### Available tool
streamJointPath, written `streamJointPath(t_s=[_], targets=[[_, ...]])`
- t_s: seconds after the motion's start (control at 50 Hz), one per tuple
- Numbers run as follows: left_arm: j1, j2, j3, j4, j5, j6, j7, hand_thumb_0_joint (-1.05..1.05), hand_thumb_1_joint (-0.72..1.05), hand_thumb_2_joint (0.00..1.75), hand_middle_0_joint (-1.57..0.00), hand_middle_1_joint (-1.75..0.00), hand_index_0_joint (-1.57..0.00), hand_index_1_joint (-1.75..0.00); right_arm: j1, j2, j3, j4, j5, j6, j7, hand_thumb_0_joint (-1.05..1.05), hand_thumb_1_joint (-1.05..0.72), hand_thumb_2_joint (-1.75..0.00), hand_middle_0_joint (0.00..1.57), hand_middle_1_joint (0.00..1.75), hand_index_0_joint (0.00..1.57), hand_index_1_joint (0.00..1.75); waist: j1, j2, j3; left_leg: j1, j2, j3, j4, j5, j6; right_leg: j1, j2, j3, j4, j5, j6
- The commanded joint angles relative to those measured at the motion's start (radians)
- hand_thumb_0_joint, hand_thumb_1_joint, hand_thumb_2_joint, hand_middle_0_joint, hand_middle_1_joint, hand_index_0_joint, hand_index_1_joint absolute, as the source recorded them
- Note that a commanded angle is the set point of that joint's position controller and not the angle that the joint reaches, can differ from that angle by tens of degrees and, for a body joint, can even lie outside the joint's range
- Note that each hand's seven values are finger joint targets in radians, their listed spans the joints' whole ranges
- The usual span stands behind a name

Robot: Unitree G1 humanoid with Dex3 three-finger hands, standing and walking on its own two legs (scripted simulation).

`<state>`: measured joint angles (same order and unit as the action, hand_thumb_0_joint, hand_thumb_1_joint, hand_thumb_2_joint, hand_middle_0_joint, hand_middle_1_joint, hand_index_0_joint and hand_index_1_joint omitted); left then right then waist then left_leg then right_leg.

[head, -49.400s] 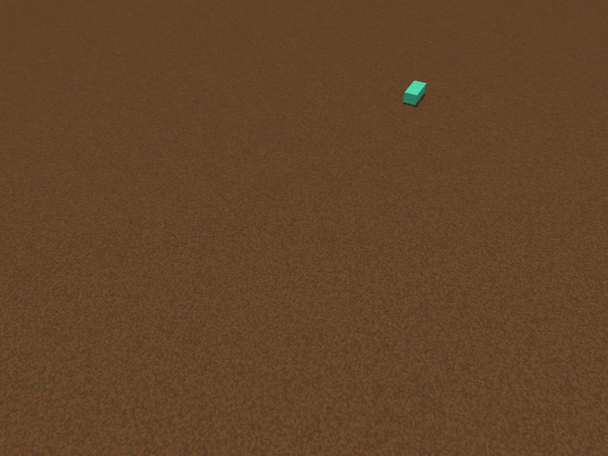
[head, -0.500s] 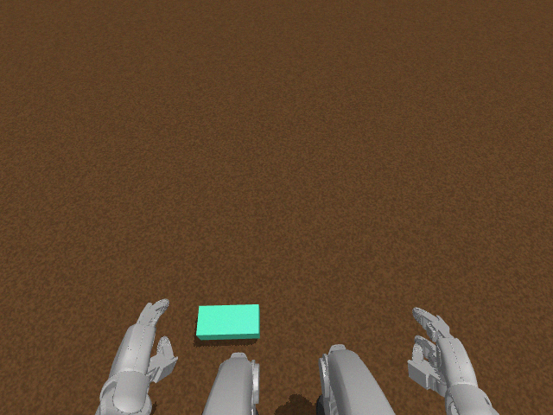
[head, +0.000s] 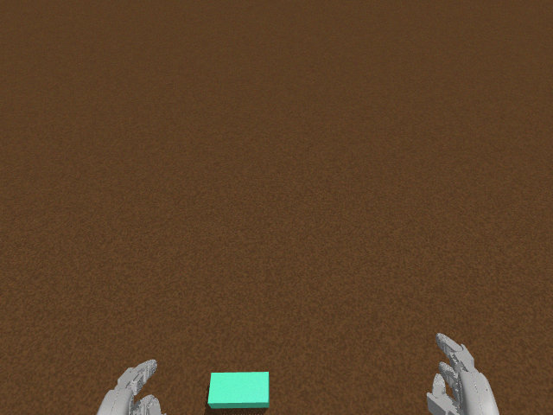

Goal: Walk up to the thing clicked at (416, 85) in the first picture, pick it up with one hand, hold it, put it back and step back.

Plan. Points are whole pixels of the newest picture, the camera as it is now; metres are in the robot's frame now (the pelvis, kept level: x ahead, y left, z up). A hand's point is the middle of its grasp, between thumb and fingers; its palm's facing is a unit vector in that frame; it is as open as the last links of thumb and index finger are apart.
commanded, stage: home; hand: left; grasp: from above
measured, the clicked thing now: (240, 390) +0.35 +0.15 -0.68
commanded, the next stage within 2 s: stand in 1.84 s
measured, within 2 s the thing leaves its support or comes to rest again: neither
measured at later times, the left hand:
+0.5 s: hand out of the picture +0.16 +0.18 -0.05, palm faces +0.04 -0.98 -0.21, open 7.4 cm
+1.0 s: hand out of the picture +0.15 +0.17 -0.05, palm faces +0.04 -0.98 -0.21, open 7.4 cm
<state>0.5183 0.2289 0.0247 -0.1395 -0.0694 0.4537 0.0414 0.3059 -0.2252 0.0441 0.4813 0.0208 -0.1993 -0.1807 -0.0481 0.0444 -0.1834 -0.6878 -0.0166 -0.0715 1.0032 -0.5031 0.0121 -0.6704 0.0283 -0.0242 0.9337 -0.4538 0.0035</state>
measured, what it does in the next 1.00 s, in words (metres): stands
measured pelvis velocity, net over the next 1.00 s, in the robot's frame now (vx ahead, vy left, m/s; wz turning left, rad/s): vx -0.01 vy -0.01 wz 0.00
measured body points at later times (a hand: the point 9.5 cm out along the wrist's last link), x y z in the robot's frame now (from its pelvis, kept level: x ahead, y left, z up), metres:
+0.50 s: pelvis +0.00 +0.00 +0.00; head +0.01 +0.00 +0.45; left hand +0.15 +0.23 -0.03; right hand +0.15 -0.24 -0.06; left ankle +0.00 +0.11 -0.68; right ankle +0.01 -0.13 -0.68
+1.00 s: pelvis -0.01 -0.01 +0.00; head +0.01 +0.00 +0.45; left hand +0.15 +0.22 -0.03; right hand +0.15 -0.25 -0.06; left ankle +0.00 +0.11 -0.68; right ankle +0.01 -0.13 -0.68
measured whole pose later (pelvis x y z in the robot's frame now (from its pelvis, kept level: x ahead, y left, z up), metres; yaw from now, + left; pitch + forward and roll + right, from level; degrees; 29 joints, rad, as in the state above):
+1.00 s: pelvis -0.01 -0.01 +0.00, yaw +0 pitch +10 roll -2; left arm 0.50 0.23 0.02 -0.12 -0.06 0.43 0.03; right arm 0.30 -0.23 0.04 0.53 0.01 -0.23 -0.18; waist -0.04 0.04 -0.16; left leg -0.68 -0.01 -0.07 1.00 -0.49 0.00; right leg -0.67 0.03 -0.02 0.94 -0.45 0.00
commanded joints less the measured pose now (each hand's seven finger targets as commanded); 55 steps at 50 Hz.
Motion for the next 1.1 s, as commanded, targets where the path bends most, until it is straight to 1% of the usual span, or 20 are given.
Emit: streamJointPath(t_s=[0.0,0.1,0.14,0.22,0.26,0.36,0.44,0.5,0.68,0.72,0.76,0.78,0.82,0.84,0.88,0.9,0.94,1.02,1.06,1.08], targets=[[-0.020,0.099,0.055,-0.173,0.014,-0.056,-0.010,0.00,0.90,0.90,-0.20,-0.30,-0.20,-0.30,-0.059,-0.119,-0.056,-0.143,-0.001,-0.071,-0.007,0.00,-0.90,-0.90,0.20,0.30,0.20,0.30,0.006,0.007,-0.063,0.095,0.005,0.007,-0.168,0.279,0.003,0.081,0.005,-0.034,-0.133,0.208,-0.021],[-0.050,0.106,0.060,-0.185,0.021,-0.065,-0.009,0.00,0.90,0.90,-0.20,-0.30,-0.20,-0.30,-0.066,-0.121,-0.059,-0.137,-0.007,-0.077,-0.004,0.00,-0.90,-0.90,0.20,0.30,0.20,0.30,0.003,0.014,-0.064,0.104,0.004,0.007,-0.167,0.293,0.003,0.089,0.005,-0.031,-0.135,0.225,-0.020],[-0.024,0.103,0.060,-0.175,0.021,-0.065,-0.010,0.00,0.90,0.90,-0.20,-0.30,-0.20,-0.30,-0.067,-0.120,-0.057,-0.134,-0.006,-0.079,-0.003,0.00,-0.90,-0.90,0.20,0.30,0.20,0.30,0.013,0.008,-0.065,0.104,0.005,0.005,-0.170,0.291,0.004,0.100,0.003,-0.031,-0.136,0.222,-0.021],[-0.040,0.105,0.056,-0.172,0.023,-0.071,-0.010,0.00,0.90,0.90,-0.20,-0.30,-0.20,-0.30,-0.070,-0.125,-0.060,-0.124,-0.009,-0.078,-0.003,0.00,-0.90,-0.90,0.20,0.30,0.20,0.30,0.007,0.025,-0.085,0.128,0.012,-0.001,-0.173,0.329,-0.002,0.096,0.007,-0.032,-0.124,0.239,-0.023],[-0.039,0.101,0.057,-0.169,0.020,-0.073,-0.010,0.00,0.90,0.90,-0.20,-0.30,-0.20,-0.30,-0.073,-0.125,-0.057,-0.124,-0.010,-0.080,-0.002,0.00,-0.90,-0.90,0.20,0.30,0.20,0.30,0.010,0.009,-0.052,0.110,0.012,-0.005,-0.182,0.291,-0.001,0.091,0.007,-0.035,-0.130,0.213,-0.021],[-0.032,0.103,0.056,-0.169,0.018,-0.070,-0.012,0.00,0.90,0.90,-0.20,-0.30,-0.20,-0.30,-0.069,-0.124,-0.058,-0.118,-0.010,-0.083,-0.004,0.00,-0.90,-0.90,0.20,0.30,0.20,0.30,0.012,0.004,-0.097,0.119,0.008,0.005,-0.163,0.322,0.002,0.110,0.003,-0.027,-0.129,0.245,-0.021],[-0.038,0.101,0.058,-0.155,0.020,-0.068,-0.010,0.00,0.90,0.90,-0.20,-0.30,-0.20,-0.30,-0.076,-0.125,-0.056,-0.120,-0.010,-0.084,-0.005,0.00,-0.90,-0.90,0.20,0.30,0.20,0.30,0.019,0.010,-0.046,0.097,0.012,0.001,-0.186,0.258,0.001,0.085,0.004,-0.033,-0.137,0.186,-0.021],[-0.045,0.104,0.060,-0.158,0.022,-0.067,-0.011,0.00,0.90,0.90,-0.20,-0.30,-0.20,-0.30,-0.079,-0.122,-0.058,-0.124,-0.010,-0.087,-0.006,0.00,-0.90,-0.90,0.20,0.30,0.20,0.30,0.017,-0.006,-0.045,0.081,0.008,0.003,-0.186,0.202,0.006,0.085,0.003,-0.031,-0.151,0.147,-0.017],[-0.050,0.109,0.063,-0.169,0.018,-0.072,-0.013,0.00,0.90,0.90,-0.20,-0.30,-0.20,-0.30,-0.081,-0.122,-0.058,-0.124,-0.008,-0.094,-0.008,0.00,-0.90,-0.90,0.20,0.30,0.20,0.30,0.015,-0.007,-0.028,0.066,0.008,0.010,-0.186,0.148,0.010,0.074,0.003,-0.027,-0.161,0.108,-0.013],[-0.047,0.108,0.061,-0.180,0.016,-0.074,-0.014,0.00,0.90,0.90,-0.20,-0.30,-0.20,-0.30,-0.075,-0.121,-0.057,-0.120,-0.006,-0.095,-0.008,0.00,-0.90,-0.90,0.20,0.30,0.20,0.30,0.015,0.006,-0.056,0.074,0.005,0.013,-0.180,0.173,0.009,0.085,0.001,-0.022,-0.154,0.128,-0.016],[-0.045,0.104,0.057,-0.162,0.019,-0.071,-0.015,0.00,0.90,0.90,-0.20,-0.30,-0.20,-0.30,-0.078,-0.119,-0.058,-0.120,-0.008,-0.095,-0.009,0.00,-0.90,-0.90,0.20,0.30,0.20,0.30,0.008,0.003,-0.044,0.073,0.008,0.013,-0.177,0.176,0.009,0.075,0.003,-0.023,-0.154,0.131,-0.015],[-0.073,0.123,0.070,-0.200,0.017,-0.078,-0.012,0.00,0.90,0.90,-0.20,-0.30,-0.20,-0.30,-0.072,-0.126,-0.061,-0.117,-0.007,-0.095,-0.009,0.00,-0.90,-0.90,0.20,0.30,0.20,0.30,0.011,-0.002,-0.041,0.074,0.008,0.014,-0.179,0.162,0.010,0.075,0.002,-0.022,-0.156,0.120,-0.014],[-0.017,0.089,0.047,-0.128,0.023,-0.068,-0.012,0.00,0.90,0.90,-0.20,-0.30,-0.20,-0.30,-0.079,-0.116,-0.057,-0.120,-0.007,-0.095,-0.011,0.00,-0.90,-0.90,0.20,0.30,0.20,0.30,0.011,-0.012,-0.030,0.065,0.006,0.014,-0.173,0.168,0.010,0.070,0.001,-0.022,-0.158,0.126,-0.014],[-0.062,0.114,0.065,-0.196,0.018,-0.077,-0.012,0.00,0.90,0.90,-0.20,-0.30,-0.20,-0.30,-0.073,-0.121,-0.060,-0.120,-0.008,-0.097,-0.010,0.00,-0.90,-0.90,0.20,0.30,0.20,0.30,0.012,-0.013,-0.046,0.067,0.004,0.017,-0.172,0.156,0.012,0.077,0.001,-0.019,-0.161,0.117,-0.013],[-0.035,0.106,0.059,-0.159,0.018,-0.072,-0.012,0.00,0.90,0.90,-0.20,-0.30,-0.20,-0.30,-0.074,-0.123,-0.059,-0.116,-0.008,-0.097,-0.011,0.00,-0.90,-0.90,0.20,0.30,0.20,0.30,0.008,-0.012,-0.036,0.069,0.005,0.019,-0.175,0.154,0.012,0.073,0.002,-0.019,-0.161,0.116,-0.012],[-0.067,0.123,0.065,-0.206,0.019,-0.075,-0.012,0.00,0.90,0.90,-0.20,-0.30,-0.20,-0.30,-0.076,-0.129,-0.064,-0.115,-0.009,-0.099,-0.012,0.00,-0.90,-0.90,0.20,0.30,0.20,0.30,0.009,0.006,-0.053,0.074,0.004,0.020,-0.173,0.156,0.011,0.075,0.000,-0.017,-0.159,0.118,-0.014],[-0.024,0.097,0.049,-0.153,0.021,-0.068,-0.013,0.00,0.90,0.90,-0.20,-0.30,-0.20,-0.30,-0.073,-0.120,-0.058,-0.113,-0.008,-0.098,-0.011,0.00,-0.90,-0.90,0.20,0.30,0.20,0.30,0.009,-0.011,-0.041,0.075,0.008,0.015,-0.174,0.176,0.009,0.070,0.003,-0.021,-0.153,0.129,-0.015],[-0.056,0.129,0.071,-0.210,0.018,-0.075,-0.012,0.00,0.90,0.90,-0.20,-0.30,-0.20,-0.30,-0.071,-0.125,-0.064,-0.111,-0.009,-0.098,-0.011,0.00,-0.90,-0.90,0.20,0.30,0.20,0.30,0.016,0.006,-0.074,0.082,0.004,0.017,-0.162,0.209,0.008,0.094,0.001,-0.019,-0.145,0.161,-0.015],[-0.023,0.094,0.045,-0.154,0.021,-0.068,-0.014,0.00,0.90,0.90,-0.20,-0.30,-0.20,-0.30,-0.068,-0.117,-0.059,-0.111,-0.009,-0.097,-0.011,0.00,-0.90,-0.90,0.20,0.30,0.20,0.30,0.007,-0.006,-0.052,0.076,0.005,0.017,-0.160,0.218,0.008,0.078,0.001,-0.018,-0.144,0.169,-0.015],[-0.040,0.107,0.061,-0.175,0.016,-0.070,-0.014,0.00,0.90,0.90,-0.20,-0.30,-0.20,-0.30,-0.070,-0.122,-0.062,-0.112,-0.009,-0.097,-0.011,0.00,-0.90,-0.90,0.20,0.30,0.20,0.30,0.010,-0.011,-0.048,0.073,0.005,0.016,-0.159,0.213,0.010,0.080,0.001,-0.019,-0.146,0.167,-0.014]])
